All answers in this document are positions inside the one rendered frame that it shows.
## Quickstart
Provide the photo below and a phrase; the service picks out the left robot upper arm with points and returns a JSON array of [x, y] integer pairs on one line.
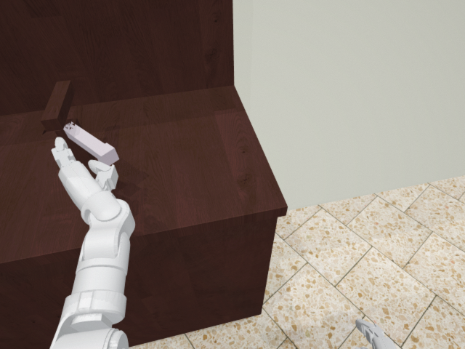
[[97, 339]]

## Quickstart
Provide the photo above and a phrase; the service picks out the left robot hand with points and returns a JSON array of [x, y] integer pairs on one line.
[[76, 178]]

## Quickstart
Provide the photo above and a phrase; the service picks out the left robot forearm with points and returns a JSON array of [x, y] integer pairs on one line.
[[97, 300]]

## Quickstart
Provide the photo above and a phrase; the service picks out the tap lever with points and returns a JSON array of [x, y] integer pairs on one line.
[[105, 153]]

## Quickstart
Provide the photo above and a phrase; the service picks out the right robot hand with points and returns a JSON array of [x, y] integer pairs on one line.
[[374, 334]]

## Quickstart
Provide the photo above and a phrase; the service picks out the counter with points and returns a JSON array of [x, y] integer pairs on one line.
[[155, 80]]

